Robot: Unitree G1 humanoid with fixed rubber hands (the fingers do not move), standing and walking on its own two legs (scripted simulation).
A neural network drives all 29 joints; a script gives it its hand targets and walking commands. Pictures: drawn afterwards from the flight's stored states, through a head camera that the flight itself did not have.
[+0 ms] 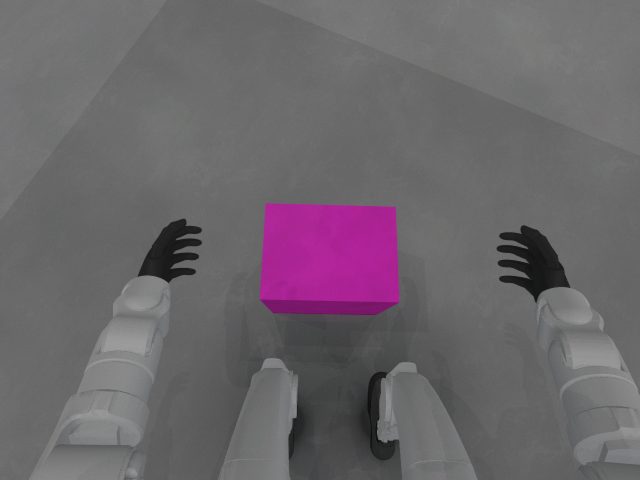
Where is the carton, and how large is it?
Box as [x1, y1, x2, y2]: [260, 203, 398, 314]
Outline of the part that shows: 266,203 260,299 272,312 376,314 398,302 395,207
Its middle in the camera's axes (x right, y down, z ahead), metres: +0.01 +0.07 +0.95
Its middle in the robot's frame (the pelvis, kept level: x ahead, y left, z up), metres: +0.46 +0.01 -0.54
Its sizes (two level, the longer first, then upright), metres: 0.284 0.208 0.295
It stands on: the floor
